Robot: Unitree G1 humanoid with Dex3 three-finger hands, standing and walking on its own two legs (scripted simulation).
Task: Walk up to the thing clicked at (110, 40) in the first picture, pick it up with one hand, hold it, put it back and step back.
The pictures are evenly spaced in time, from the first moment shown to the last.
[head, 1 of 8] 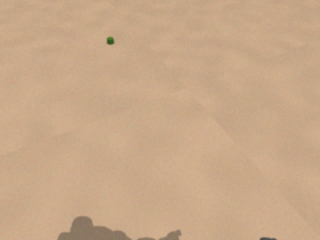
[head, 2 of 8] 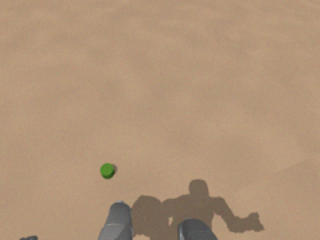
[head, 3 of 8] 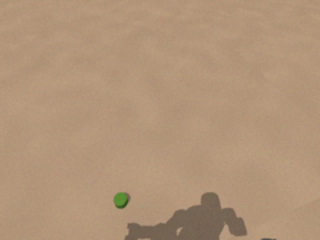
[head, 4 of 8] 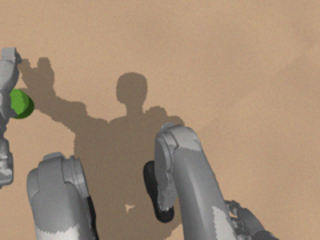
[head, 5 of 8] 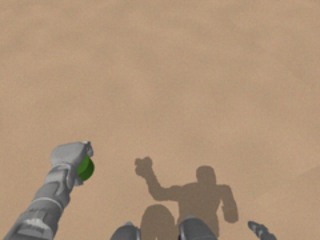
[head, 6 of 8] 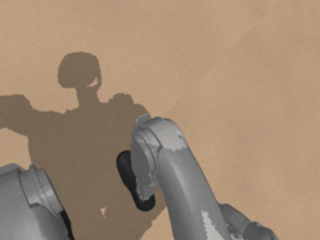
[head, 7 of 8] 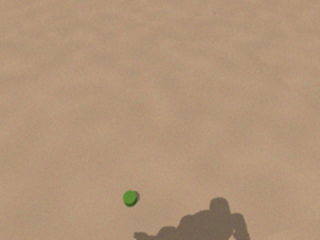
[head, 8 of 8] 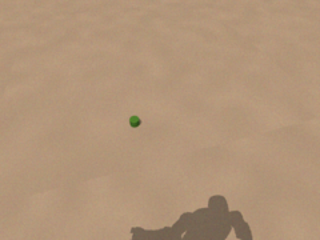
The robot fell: no
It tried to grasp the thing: yes
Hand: left
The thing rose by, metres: 0.69
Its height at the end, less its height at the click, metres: +0.00
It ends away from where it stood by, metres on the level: 0.00
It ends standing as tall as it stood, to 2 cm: yes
